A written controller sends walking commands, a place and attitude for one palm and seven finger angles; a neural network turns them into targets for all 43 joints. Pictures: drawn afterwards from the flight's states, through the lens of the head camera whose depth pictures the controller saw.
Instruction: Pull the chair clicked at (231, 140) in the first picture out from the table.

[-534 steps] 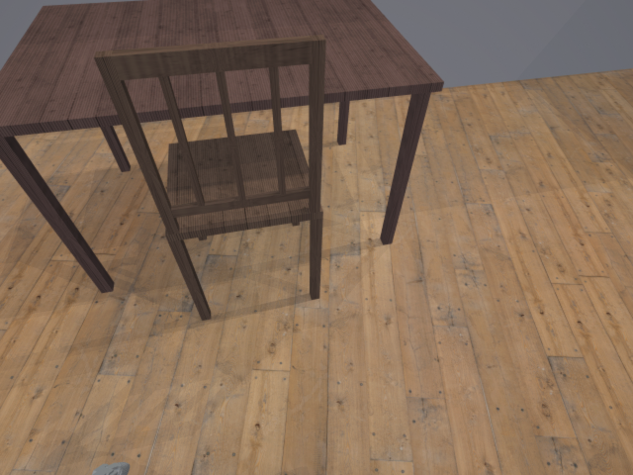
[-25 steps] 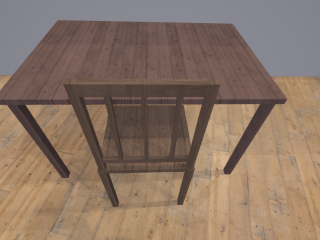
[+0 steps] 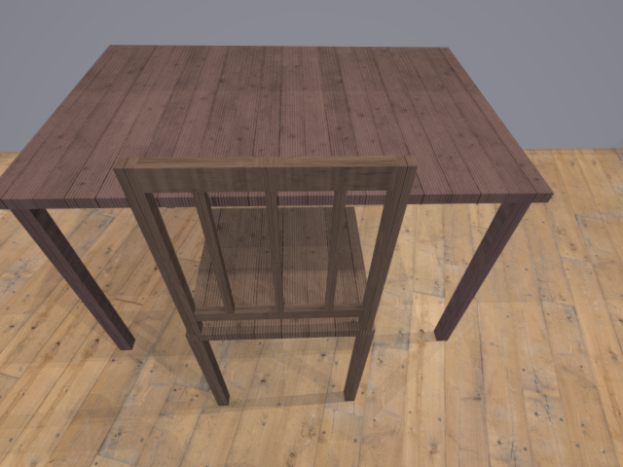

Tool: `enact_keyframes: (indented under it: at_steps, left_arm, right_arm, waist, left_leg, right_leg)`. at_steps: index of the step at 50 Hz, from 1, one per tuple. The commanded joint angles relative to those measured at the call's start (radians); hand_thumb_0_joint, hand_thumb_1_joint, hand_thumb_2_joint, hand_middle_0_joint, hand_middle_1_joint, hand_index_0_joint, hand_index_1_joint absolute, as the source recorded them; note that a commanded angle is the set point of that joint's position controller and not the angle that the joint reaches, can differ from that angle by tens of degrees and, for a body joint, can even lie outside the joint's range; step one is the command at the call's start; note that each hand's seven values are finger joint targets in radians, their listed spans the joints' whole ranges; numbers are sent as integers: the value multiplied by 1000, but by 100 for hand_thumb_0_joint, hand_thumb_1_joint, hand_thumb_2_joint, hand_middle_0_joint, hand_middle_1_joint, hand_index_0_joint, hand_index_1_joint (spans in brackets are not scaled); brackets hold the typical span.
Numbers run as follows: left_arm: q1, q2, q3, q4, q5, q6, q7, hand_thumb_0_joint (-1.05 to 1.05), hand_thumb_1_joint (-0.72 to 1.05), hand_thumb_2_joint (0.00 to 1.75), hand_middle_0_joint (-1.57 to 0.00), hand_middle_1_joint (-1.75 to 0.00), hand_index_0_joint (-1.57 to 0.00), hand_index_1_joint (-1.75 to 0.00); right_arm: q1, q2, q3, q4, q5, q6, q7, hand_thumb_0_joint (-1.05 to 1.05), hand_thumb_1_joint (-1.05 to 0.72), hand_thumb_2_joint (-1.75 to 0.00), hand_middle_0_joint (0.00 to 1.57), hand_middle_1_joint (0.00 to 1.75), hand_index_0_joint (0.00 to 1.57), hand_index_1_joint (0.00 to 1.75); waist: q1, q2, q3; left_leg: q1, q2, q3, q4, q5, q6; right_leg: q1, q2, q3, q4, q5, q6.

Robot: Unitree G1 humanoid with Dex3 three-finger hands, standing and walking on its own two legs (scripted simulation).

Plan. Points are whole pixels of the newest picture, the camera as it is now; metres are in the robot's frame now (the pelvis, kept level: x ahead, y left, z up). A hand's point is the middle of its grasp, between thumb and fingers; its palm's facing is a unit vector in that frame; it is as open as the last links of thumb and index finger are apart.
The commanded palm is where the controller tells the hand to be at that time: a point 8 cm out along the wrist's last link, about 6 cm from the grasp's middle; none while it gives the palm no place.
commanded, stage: look again from close up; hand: left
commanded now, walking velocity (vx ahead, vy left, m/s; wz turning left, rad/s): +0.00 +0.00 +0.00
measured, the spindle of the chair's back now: (276, 258) +0.47 +0.09 -0.06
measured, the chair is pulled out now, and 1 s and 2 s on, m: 0.00 0.00 0.00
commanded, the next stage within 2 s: none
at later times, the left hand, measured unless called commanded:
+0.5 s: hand out of the picture -0.03 +0.14 -0.18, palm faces +0.04 -0.99 -0.16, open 7.4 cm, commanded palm none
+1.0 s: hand out of the picture -0.03 +0.12 -0.17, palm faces +0.04 -0.99 -0.16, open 7.4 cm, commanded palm none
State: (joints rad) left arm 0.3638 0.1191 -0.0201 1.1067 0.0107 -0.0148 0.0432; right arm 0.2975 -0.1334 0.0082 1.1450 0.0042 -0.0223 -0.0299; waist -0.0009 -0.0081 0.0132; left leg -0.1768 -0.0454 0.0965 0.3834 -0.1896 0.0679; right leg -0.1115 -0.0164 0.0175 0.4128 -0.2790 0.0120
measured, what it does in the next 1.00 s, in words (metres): stands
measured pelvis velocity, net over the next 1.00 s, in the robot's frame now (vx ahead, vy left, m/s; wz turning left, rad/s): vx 0.01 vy -0.03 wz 0.00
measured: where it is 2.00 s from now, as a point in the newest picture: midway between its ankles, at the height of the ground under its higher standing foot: outside the picture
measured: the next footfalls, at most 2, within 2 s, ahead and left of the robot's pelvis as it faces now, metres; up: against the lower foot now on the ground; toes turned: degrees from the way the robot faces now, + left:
none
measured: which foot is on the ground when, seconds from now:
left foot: down 0.00-1.00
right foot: down 0.00-1.00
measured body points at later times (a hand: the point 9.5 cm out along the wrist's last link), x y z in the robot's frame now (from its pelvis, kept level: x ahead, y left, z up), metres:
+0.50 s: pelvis +0.00 -0.01 +0.00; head +0.00 -0.02 +0.45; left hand -0.03 +0.19 -0.16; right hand -0.01 -0.23 -0.16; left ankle +0.01 +0.07 -0.74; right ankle -0.03 -0.13 -0.74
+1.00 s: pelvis +0.01 -0.03 +0.00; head +0.02 -0.03 +0.45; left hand -0.03 +0.17 -0.16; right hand +0.00 -0.24 -0.16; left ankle +0.01 +0.07 -0.74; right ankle -0.03 -0.13 -0.74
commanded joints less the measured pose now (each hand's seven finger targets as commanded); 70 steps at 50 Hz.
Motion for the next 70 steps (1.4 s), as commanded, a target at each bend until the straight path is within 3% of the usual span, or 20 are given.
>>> enact_keyframes:
  at_steps: [1,5,11,20,21,22,29,32,42,44,56,60,62,65,66,70]
  left_arm:
    - [94,84,17,-10,4,-10,6,0,90,90,-20,-30,-20,-30]
    - [96,84,17,-6,3,-11,7,0,90,90,-20,-30,-20,-30]
    - [95,82,16,-7,3,-11,5,0,90,90,-20,-30,-20,-30]
    - [104,82,17,-5,2,-17,8,0,90,90,-20,-30,-20,-30]
    - [99,80,16,-6,1,-16,7,0,90,90,-20,-30,-20,-30]
    - [102,79,16,-5,2,-16,7,0,90,90,-20,-30,-20,-30]
    - [106,79,15,-1,1,-18,7,0,90,90,-20,-30,-20,-30]
    - [100,78,15,-3,2,-15,6,0,90,90,-20,-30,-20,-30]
    - [106,79,15,-3,0,-19,6,0,90,90,-20,-30,-20,-30]
    - [109,80,16,-3,0,-21,6,0,90,90,-20,-30,-20,-30]
    - [110,82,15,1,0,-22,8,0,90,90,-20,-30,-20,-30]
    - [113,83,16,4,-1,-24,9,0,90,90,-20,-30,-20,-30]
    - [110,84,15,3,0,-23,8,0,90,90,-20,-30,-20,-30]
    - [114,84,15,4,0,-25,8,0,90,90,-20,-30,-20,-30]
    - [109,86,15,3,0,-24,7,0,90,90,-20,-30,-20,-30]
    - [112,85,16,4,-1,-25,7,0,90,90,-20,-30,-20,-30]
  right_arm:
    - [62,-86,-19,-27,1,-10,-2,0,-90,-90,20,30,20,30]
    - [66,-90,-19,-26,-1,-10,-2,0,-90,-90,20,30,20,30]
    - [64,-82,-19,-25,0,-6,-1,0,-90,-90,20,30,20,30]
    - [70,-81,-17,-24,-1,-12,-4,0,-90,-90,20,30,20,30]
    - [64,-76,-17,-24,1,-10,-4,0,-90,-90,20,30,20,30]
    - [65,-81,-17,-25,-1,-11,-4,0,-90,-90,20,30,20,30]
    - [65,-79,-15,-20,-2,-9,-4,0,-90,-90,20,30,20,30]
    - [65,-81,-16,-21,-2,-6,-4,0,-90,-90,20,30,20,30]
    - [60,-79,-15,-22,-2,-7,-5,0,-90,-90,20,30,20,30]
    - [65,-79,-14,-20,-2,-11,-6,0,-90,-90,20,30,20,30]
    - [59,-75,-11,-18,0,-9,-9,0,-90,-90,20,30,20,30]
    - [64,-78,-11,-16,-3,-10,-10,0,-90,-90,20,30,20,30]
    - [57,-77,-10,-16,-2,-7,-9,0,-90,-90,20,30,20,30]
    - [61,-78,-10,-17,-3,-9,-10,0,-90,-90,20,30,20,30]
    - [55,-74,-9,-16,-1,-7,-9,0,-90,-90,20,30,20,30]
    - [61,-79,-10,-18,-4,-6,-10,0,-90,-90,20,30,20,30]
  waist:
    - [4,-7,90]
    - [2,-8,70]
    - [5,-4,106]
    - [3,-1,44]
    - [3,-6,80]
    - [3,12,71]
    - [4,-9,72]
    - [1,3,105]
    - [4,-16,78]
    - [4,1,46]
    - [8,-12,80]
    - [6,-6,49]
    - [8,-4,86]
    - [7,-12,58]
    - [9,-19,97]
    - [6,-1,66]
  left_leg:
    - [49,143,-154,-90,52,-15]
    - [67,144,-156,-81,63,-17]
    - [41,141,-154,-96,-5,-18]
    - [78,142,-147,-61,99,-18]
    - [57,141,-144,-71,70,-18]
    - [64,140,-144,-67,82,-20]
    - [68,141,-145,-64,77,-21]
    - [47,138,-145,-73,41,-24]
    - [62,139,-140,-58,72,-25]
    - [81,142,-139,-48,112,-23]
    - [67,144,-129,-46,127,-24]
    - [89,146,-131,-38,146,-26]
    - [69,145,-129,-45,118,-28]
    - [84,146,-128,-39,137,-28]
    - [62,145,-124,-46,112,-29]
    - [82,144,-128,-41,115,-31]
  right_leg:
    - [-143,-76,53,-78,120,-39]
    - [-140,-78,57,-75,129,-41]
    - [-159,-73,58,-88,85,-44]
    - [-129,-78,68,-75,166,-46]
    - [-140,-74,66,-83,143,-47]
    - [-141,-76,68,-79,152,-47]
    - [-141,-77,70,-86,150,-49]
    - [-160,-72,73,-91,117,-50]
    - [-145,-76,75,-91,151,-51]
    - [-128,-77,74,-84,192,-51]
    - [-123,-75,73,-90,230,-50]
    - [-114,-79,77,-84,255,-52]
    - [-128,-78,78,-92,233,-52]
    - [-112,-80,78,-91,261,-51]
    - [-124,-76,77,-99,244,-50]
    - [-120,-78,81,-98,235,-54]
